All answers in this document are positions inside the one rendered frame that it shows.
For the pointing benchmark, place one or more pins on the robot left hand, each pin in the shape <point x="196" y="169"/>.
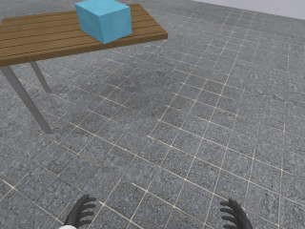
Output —
<point x="74" y="216"/>

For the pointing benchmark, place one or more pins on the carton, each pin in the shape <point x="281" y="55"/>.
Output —
<point x="105" y="20"/>

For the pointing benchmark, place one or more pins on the robot right hand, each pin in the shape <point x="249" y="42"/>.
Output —
<point x="240" y="218"/>

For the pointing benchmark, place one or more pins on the table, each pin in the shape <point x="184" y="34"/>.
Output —
<point x="31" y="38"/>

